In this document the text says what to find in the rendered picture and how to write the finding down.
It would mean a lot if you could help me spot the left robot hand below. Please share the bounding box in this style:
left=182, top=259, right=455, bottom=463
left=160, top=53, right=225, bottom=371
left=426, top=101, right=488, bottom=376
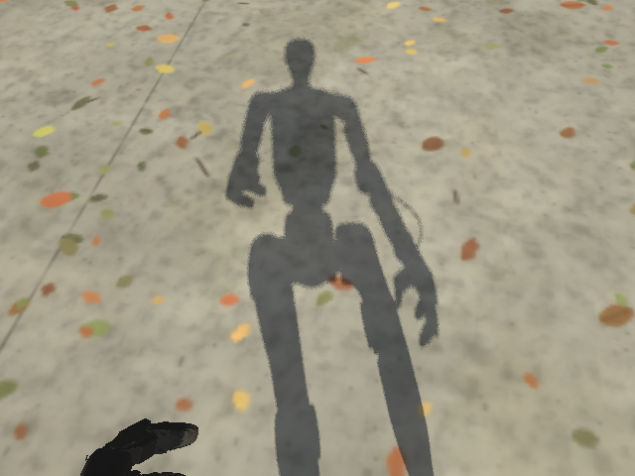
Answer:
left=80, top=418, right=198, bottom=476

